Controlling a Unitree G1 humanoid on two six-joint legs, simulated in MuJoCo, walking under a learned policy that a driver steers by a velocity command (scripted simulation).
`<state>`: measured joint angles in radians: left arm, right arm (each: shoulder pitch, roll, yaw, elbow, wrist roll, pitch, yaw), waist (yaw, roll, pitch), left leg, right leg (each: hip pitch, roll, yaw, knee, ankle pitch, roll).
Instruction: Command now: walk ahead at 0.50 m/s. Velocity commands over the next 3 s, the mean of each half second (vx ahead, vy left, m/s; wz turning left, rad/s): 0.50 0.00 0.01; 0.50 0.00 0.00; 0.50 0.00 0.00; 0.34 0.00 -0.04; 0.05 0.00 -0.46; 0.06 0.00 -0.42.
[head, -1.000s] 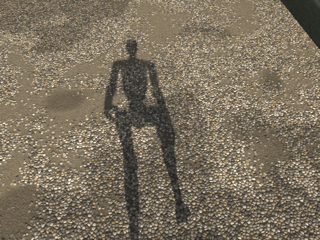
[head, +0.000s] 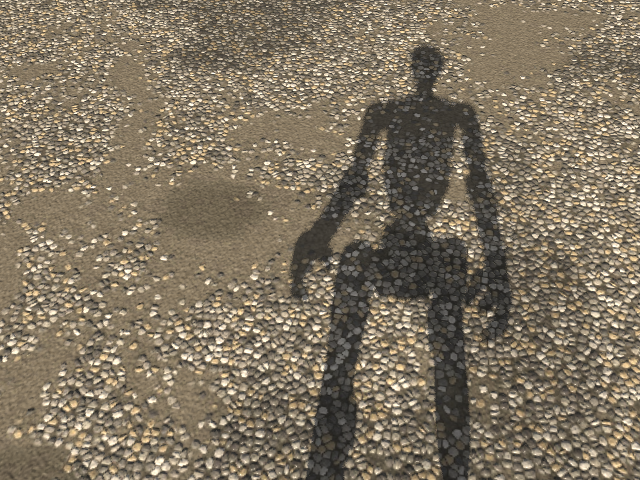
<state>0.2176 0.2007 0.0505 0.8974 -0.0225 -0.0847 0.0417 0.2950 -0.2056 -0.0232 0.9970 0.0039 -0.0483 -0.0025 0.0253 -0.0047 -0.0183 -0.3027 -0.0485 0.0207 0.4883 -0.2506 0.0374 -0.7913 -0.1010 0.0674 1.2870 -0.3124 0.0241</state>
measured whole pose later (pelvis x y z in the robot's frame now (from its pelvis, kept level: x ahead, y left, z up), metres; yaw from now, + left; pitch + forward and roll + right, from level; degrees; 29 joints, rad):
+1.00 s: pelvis +0.56 -0.02 +0.01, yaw +0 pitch +2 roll +1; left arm 0.13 0.25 0.10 0.93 -0.02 -0.09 0.02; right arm 0.27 -0.21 -0.07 1.00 0.00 -0.09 0.01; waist -0.03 -0.03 0.02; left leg -0.17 -0.06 0.05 0.28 -0.14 0.08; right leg -0.65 -0.13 0.03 1.01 -0.20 -0.03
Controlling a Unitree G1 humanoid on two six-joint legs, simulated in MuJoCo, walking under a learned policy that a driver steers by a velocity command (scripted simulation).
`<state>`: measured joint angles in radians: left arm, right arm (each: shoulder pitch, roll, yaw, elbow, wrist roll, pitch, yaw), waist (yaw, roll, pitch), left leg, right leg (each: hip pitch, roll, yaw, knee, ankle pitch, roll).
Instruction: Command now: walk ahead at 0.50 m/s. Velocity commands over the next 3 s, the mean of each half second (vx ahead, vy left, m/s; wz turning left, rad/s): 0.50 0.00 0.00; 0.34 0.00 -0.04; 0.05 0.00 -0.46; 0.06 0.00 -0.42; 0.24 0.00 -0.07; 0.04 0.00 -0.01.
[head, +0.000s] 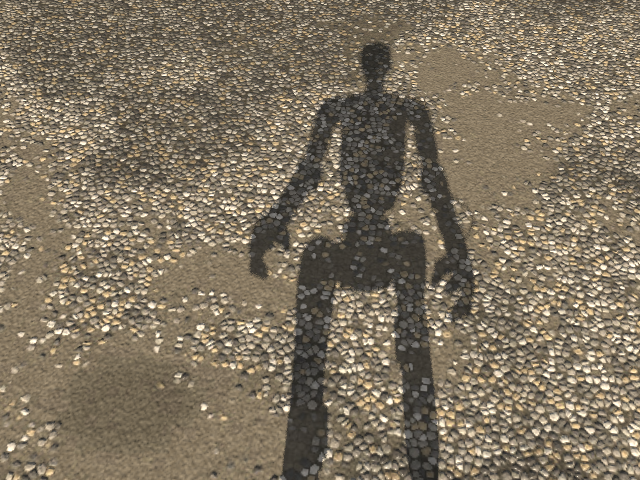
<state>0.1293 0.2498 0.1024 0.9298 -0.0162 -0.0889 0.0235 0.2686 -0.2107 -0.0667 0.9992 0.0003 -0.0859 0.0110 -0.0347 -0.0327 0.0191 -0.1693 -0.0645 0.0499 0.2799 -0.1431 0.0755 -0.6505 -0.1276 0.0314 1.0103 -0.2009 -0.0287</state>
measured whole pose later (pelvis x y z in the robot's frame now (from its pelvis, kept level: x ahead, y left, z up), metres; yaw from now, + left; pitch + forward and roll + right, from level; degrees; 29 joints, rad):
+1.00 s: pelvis +0.49 -0.01 -0.01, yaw -2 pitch +2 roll +0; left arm 0.21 0.26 0.07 1.01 -0.02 -0.02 0.04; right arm 0.06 -0.21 -0.04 0.95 -0.03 -0.06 0.01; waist 0.02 -0.04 0.06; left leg -0.38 -0.01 0.08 0.44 -0.09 0.06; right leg -0.45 -0.04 0.04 1.08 -0.51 0.03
